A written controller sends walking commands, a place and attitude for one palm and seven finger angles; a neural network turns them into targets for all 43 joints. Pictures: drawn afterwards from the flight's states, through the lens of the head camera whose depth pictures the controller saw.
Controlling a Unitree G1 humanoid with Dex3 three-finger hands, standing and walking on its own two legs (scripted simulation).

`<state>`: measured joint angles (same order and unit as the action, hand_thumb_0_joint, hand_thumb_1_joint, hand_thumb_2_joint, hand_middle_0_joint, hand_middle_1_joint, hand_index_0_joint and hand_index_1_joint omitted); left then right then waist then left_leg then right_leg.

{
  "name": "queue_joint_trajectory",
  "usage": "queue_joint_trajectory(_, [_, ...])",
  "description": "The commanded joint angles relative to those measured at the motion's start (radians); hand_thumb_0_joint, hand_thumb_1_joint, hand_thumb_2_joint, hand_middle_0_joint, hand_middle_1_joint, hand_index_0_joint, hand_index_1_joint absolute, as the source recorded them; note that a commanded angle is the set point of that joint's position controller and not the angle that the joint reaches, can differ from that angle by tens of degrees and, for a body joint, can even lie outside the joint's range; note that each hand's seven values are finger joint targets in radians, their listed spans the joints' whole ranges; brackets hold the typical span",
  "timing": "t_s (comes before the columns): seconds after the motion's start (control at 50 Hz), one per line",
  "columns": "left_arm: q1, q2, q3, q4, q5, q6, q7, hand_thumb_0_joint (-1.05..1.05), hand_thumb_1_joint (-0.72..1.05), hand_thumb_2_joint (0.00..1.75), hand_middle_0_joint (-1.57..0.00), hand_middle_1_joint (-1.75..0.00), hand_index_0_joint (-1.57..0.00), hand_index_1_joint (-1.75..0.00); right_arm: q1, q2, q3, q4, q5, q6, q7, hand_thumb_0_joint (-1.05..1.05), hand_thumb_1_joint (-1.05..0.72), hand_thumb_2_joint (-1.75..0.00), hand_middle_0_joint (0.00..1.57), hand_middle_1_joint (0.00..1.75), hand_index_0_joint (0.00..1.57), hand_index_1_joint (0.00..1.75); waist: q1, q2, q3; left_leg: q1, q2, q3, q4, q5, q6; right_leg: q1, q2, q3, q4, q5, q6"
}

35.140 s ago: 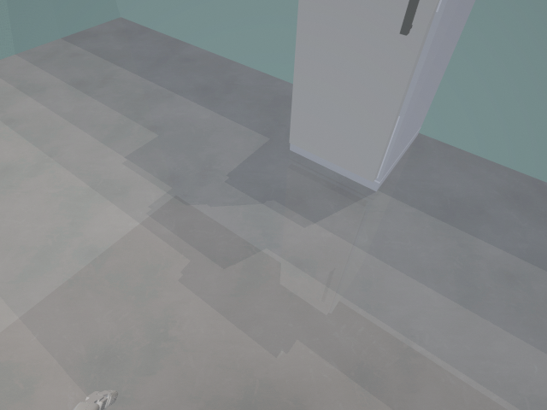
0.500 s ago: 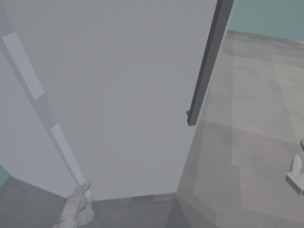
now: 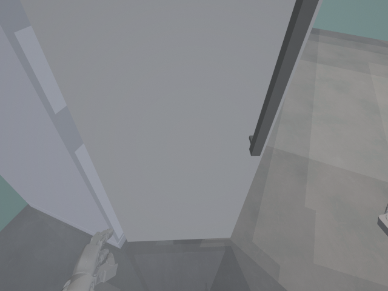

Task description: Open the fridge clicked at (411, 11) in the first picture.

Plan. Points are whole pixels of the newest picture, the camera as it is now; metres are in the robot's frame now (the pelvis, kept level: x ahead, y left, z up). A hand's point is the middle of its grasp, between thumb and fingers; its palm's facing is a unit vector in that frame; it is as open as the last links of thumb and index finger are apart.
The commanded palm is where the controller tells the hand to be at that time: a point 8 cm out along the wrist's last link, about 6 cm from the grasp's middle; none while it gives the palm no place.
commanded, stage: step back with the hand held close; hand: right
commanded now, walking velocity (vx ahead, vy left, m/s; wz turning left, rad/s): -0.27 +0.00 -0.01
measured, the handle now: (277, 71) +0.47 -0.15 +0.24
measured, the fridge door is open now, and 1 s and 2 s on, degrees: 65 65 65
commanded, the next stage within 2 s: stop stepping back and stand still in 0.98 s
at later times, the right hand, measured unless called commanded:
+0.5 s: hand out of the picture +0.10 -0.31 +0.15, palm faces +0.48 +0.75 -0.46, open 7.4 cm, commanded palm +0.04 -0.34 +0.17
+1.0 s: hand out of the picture +0.02 -0.33 +0.17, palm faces +0.40 +0.85 -0.33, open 7.4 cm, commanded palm -0.02 -0.37 +0.17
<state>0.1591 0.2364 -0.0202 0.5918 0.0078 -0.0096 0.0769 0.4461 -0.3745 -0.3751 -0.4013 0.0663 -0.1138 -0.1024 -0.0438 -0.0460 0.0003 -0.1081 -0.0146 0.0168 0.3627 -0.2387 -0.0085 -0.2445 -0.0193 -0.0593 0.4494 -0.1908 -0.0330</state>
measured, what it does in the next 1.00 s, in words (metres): walks backwards: left foot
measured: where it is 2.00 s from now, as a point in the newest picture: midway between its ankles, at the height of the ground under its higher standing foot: outside the picture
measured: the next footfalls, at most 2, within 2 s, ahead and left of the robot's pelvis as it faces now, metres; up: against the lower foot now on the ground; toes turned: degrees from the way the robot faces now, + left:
left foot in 0.92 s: -0.19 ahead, +0.08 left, +0.00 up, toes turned +2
right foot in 1.04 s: -0.03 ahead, -0.13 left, +0.00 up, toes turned +3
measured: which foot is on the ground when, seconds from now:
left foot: down 0.00-0.64, up 0.66-0.90, down 0.92-1.00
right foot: down 0.00-0.90, up 0.92-1.00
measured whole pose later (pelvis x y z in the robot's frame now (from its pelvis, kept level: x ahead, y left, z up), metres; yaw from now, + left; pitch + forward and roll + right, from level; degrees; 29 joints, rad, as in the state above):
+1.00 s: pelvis -0.18 -0.08 -0.02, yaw +4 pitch -1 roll +4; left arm 0.15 0.17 -0.02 0.66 0.01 -0.10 0.05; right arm 0.42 -0.43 -0.38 -0.52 0.05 -0.26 -0.11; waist -0.08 0.03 -0.02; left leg -0.14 -0.03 -0.03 0.48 -0.32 -0.04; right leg -0.53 0.01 -0.04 0.73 -0.28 0.03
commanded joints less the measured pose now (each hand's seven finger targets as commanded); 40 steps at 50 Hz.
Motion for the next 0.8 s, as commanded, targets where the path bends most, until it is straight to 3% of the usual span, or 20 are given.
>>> queue_joint_trajectory(0.0, [-0.090, 0.116, 0.058, -0.190, -0.010, -0.021, 0.019, 0.00, 0.90, 0.90, -0.20, -0.30, -0.20, -0.30, 0.039, -0.211, -0.137, -0.232, 0.009, -0.067, -0.015, 0.00, -0.90, -0.90, 0.20, 0.30, 0.20, 0.30, 0.012, 0.026, -0.201, -0.095, 0.092, -0.056, 0.007, 0.410, -0.008, 0.168, -0.052, 0.062, 0.014, 0.354, -0.019])
queue_joint_trajectory(0.08, [-0.087, 0.117, 0.060, -0.211, -0.014, -0.014, 0.026, 0.00, 0.90, 0.90, -0.20, -0.30, -0.20, -0.30, 0.065, -0.232, -0.165, -0.246, 0.016, -0.080, -0.022, 0.00, -0.90, -0.90, 0.20, 0.30, 0.20, 0.30, 0.012, 0.026, -0.182, -0.107, 0.073, -0.052, 0.036, 0.346, -0.006, 0.123, -0.066, 0.080, -0.010, 0.337, -0.020])
queue_joint_trajectory(0.16, [-0.077, 0.127, 0.066, -0.217, -0.017, -0.025, 0.029, 0.00, 0.90, 0.90, -0.20, -0.30, -0.20, -0.30, 0.049, -0.238, -0.173, -0.273, 0.011, -0.100, -0.031, 0.00, -0.90, -0.90, 0.20, 0.30, 0.20, 0.30, 0.017, -0.023, -0.153, -0.102, 0.054, -0.056, 0.044, 0.204, -0.004, 0.039, -0.077, 0.107, -0.055, 0.163, -0.027])
queue_joint_trajectory(0.3, [-0.065, 0.148, 0.073, -0.219, -0.019, -0.075, 0.028, 0.00, 0.90, 0.90, -0.20, -0.30, -0.20, -0.30, 0.024, -0.198, -0.171, -0.275, -0.023, -0.144, -0.039, 0.00, -0.90, -0.90, 0.20, 0.30, 0.20, 0.30, 0.016, -0.122, -0.083, 0.059, -0.004, -0.034, 0.206, -0.002, -0.007, -0.332, -0.148, 0.234, -0.238, -0.444, -0.075])
queue_joint_trajectory(0.34, [-0.061, 0.151, 0.080, -0.215, -0.017, -0.094, 0.027, 0.00, 0.90, 0.90, -0.20, -0.30, -0.20, -0.30, 0.020, -0.222, -0.203, -0.288, -0.034, -0.158, -0.041, 0.00, -0.90, -0.90, 0.20, 0.30, 0.20, 0.30, 0.009, -0.135, -0.104, 0.101, -0.022, -0.032, 0.249, -0.017, -0.003, -0.385, -0.160, 0.259, -0.254, -0.505, -0.085])
queue_joint_trajectory(0.38, [-0.048, 0.140, 0.080, -0.210, -0.017, -0.104, 0.022, 0.00, 0.90, 0.90, -0.20, -0.30, -0.20, -0.30, 0.041, -0.206, -0.191, -0.289, -0.031, -0.166, -0.037, 0.00, -0.90, -0.90, 0.20, 0.30, 0.20, 0.30, 0.015, -0.089, -0.102, 0.049, -0.013, -0.058, 0.218, -0.039, 0.010, -0.359, -0.143, 0.243, -0.210, -0.478, -0.075])
queue_joint_trajectory(0.42, [-0.037, 0.134, 0.084, -0.198, -0.013, -0.111, 0.018, 0.00, 0.90, 0.90, -0.20, -0.30, -0.20, -0.30, 0.052, -0.210, -0.196, -0.285, -0.029, -0.175, -0.036, 0.00, -0.90, -0.90, 0.20, 0.30, 0.20, 0.30, 0.023, -0.021, -0.085, -0.061, 0.021, -0.138, 0.114, -0.158, 0.036, -0.314, -0.095, 0.203, -0.120, -0.470, -0.054])
queue_joint_trajectory(0.46, [-0.020, 0.115, 0.082, -0.178, -0.008, -0.112, 0.013, 0.00, 0.90, 0.90, -0.20, -0.30, -0.20, -0.30, 0.035, -0.203, -0.173, -0.288, -0.020, -0.175, -0.040, 0.00, -0.90, -0.90, 0.20, 0.30, 0.20, 0.30, 0.034, 0.120, -0.063, -0.280, 0.117, -0.258, -0.045, -0.260, 0.090, -0.150, -0.027, 0.141, 0.064, -0.312, -0.013])
queue_joint_trajectory(0.5, [-0.001, 0.108, 0.079, -0.137, -0.005, -0.113, 0.008, 0.00, 0.90, 0.90, -0.20, -0.30, -0.20, -0.30, -0.026, -0.201, -0.140, -0.284, -0.022, -0.176, -0.053, 0.00, -0.90, -0.90, 0.20, 0.30, 0.20, 0.30, 0.049, 0.197, -0.070, -0.463, 0.232, -0.338, -0.122, -0.220, 0.135, 0.025, 0.008, 0.101, 0.279, -0.182, 0.012])
queue_joint_trajectory(0.52, [0.001, 0.101, 0.075, -0.126, -0.005, -0.116, 0.008, 0.00, 0.90, 0.90, -0.20, -0.30, -0.20, -0.30, -0.057, -0.199, -0.128, -0.281, -0.025, -0.173, -0.060, 0.00, -0.90, -0.90, 0.20, 0.30, 0.20, 0.30, 0.057, 0.199, -0.077, -0.473, 0.239, -0.312, -0.102, -0.148, 0.127, 0.057, 0.009, 0.096, 0.289, -0.155, 0.011])
queue_joint_trajectory(0.56, [-0.007, 0.114, 0.077, -0.128, -0.008, -0.124, 0.018, 0.00, 0.90, 0.90, -0.20, -0.30, -0.20, -0.30, -0.103, -0.216, -0.135, -0.291, -0.026, -0.174, -0.065, 0.00, -0.90, -0.90, 0.20, 0.30, 0.20, 0.30, 0.062, 0.129, -0.074, -0.452, 0.163, -0.220, -0.011, -0.073, 0.079, 0.069, -0.014, 0.133, 0.152, -0.137, -0.002])
queue_joint_trajectory(0.58, [-0.026, 0.125, 0.076, -0.141, -0.011, -0.129, 0.024, 0.00, 0.90, 0.90, -0.20, -0.30, -0.20, -0.30, -0.105, -0.218, -0.139, -0.310, -0.026, -0.180, -0.065, 0.00, -0.90, -0.90, 0.20, 0.30, 0.20, 0.30, 0.055, 0.023, -0.067, -0.431, 0.091, -0.159, 0.060, -0.145, 0.042, 0.029, -0.065, 0.203, 0.020, -0.224, -0.020])
queue_joint_trajectory(0.6, [-0.054, 0.146, 0.075, -0.158, -0.011, -0.141, 0.029, 0.00, 0.90, 0.90, -0.20, -0.30, -0.20, -0.30, -0.111, -0.211, -0.145, -0.333, -0.029, -0.188, -0.061, 0.00, -0.90, -0.90, 0.20, 0.30, 0.20, 0.30, 0.046, -0.162, -0.052, -0.322, -0.009, -0.082, 0.229, -0.193, 0.001, -0.114, -0.169, 0.349, -0.205, -0.452, -0.047])
queue_joint_trajectory(0.62, [-0.072, 0.160, 0.076, -0.164, -0.006, -0.153, 0.032, 0.00, 0.90, 0.90, -0.20, -0.30, -0.20, -0.30, -0.110, -0.214, -0.179, -0.331, -0.047, -0.198, -0.062, 0.00, -0.90, -0.90, 0.20, 0.30, 0.20, 0.30, 0.034, -0.318, -0.087, -0.087, -0.103, -0.032, 0.545, -0.160, -0.021, -0.356, -0.299, 0.515, -0.409, -0.733, -0.098])
queue_joint_trajectory(0.64, [-0.069, 0.137, 0.080, -0.159, 0.003, -0.155, 0.031, 0.00, 0.90, 0.90, -0.20, -0.30, -0.20, -0.30, -0.112, -0.258, -0.211, -0.331, -0.041, -0.203, -0.063, 0.00, -0.90, -0.90, 0.20, 0.30, 0.20, 0.30, 0.030, -0.270, -0.107, -0.060, -0.106, -0.062, 0.708, -0.205, -0.010, -0.395, -0.327, 0.539, -0.429, -0.643, -0.115])
queue_joint_trajectory(0.66, [-0.058, 0.123, 0.092, -0.143, 0.006, -0.160, 0.015, 0.00, 0.90, 0.90, -0.20, -0.30, -0.20, -0.30, -0.114, -0.261, -0.222, -0.364, -0.038, -0.211, -0.057, 0.00, -0.90, -0.90, 0.20, 0.30, 0.20, 0.30, 0.020, -0.165, -0.140, -0.090, -0.109, -0.066, 0.769, -0.226, 0.001, -0.332, -0.307, 0.457, -0.380, -0.532, -0.111])
queue_joint_trajectory(0.68, [-0.060, 0.120, 0.097, -0.138, 0.004, -0.166, 0.000, 0.00, 0.90, 0.90, -0.20, -0.30, -0.20, -0.30, -0.062, -0.244, -0.211, -0.335, -0.030, -0.214, -0.051, 0.00, -0.90, -0.90, 0.20, 0.30, 0.20, 0.30, 0.011, -0.105, -0.152, -0.123, -0.106, -0.048, 0.752, -0.243, 0.006, -0.267, -0.279, 0.378, -0.344, -0.462, -0.099])
queue_joint_trajectory(0.7, [-0.061, 0.116, 0.099, -0.137, 0.002, -0.166, -0.012, 0.00, 0.90, 0.90, -0.20, -0.30, -0.20, -0.30, -0.003, -0.215, -0.196, -0.313, -0.017, -0.209, -0.047, 0.00, -0.90, -0.90, 0.20, 0.30, 0.20, 0.30, 0.006, -0.138, -0.161, -0.123, -0.102, -0.012, 0.708, -0.259, 0.011, -0.239, -0.253, 0.309, -0.338, -0.433, -0.078])
queue_joint_trajectory(0.74, [-0.052, 0.100, 0.093, -0.136, -0.002, -0.169, -0.024, 0.00, 0.90, 0.90, -0.20, -0.30, -0.20, -0.30, 0.035, -0.193, -0.163, -0.334, -0.004, -0.203, -0.043, 0.00, -0.90, -0.90, 0.20, 0.30, 0.20, 0.30, 0.005, -0.181, -0.170, -0.118, -0.092, 0.033, 0.532, -0.285, 0.023, -0.148, -0.221, 0.252, -0.351, -0.378, -0.037])
queue_joint_trajectory(0.78, [-0.041, 0.090, 0.080, -0.113, -0.002, -0.168, -0.029, 0.00, 0.90, 0.90, -0.20, -0.30, -0.20, -0.30, 0.020, -0.190, -0.128, -0.344, 0.010, -0.198, -0.041, 0.00, -0.90, -0.90, 0.20, 0.30, 0.20, 0.30, 0.011, -0.203, -0.193, -0.094, -0.104, 0.077, 0.322, -0.331, 0.044, -0.057, -0.205, 0.213, -0.382, -0.340, 0.053])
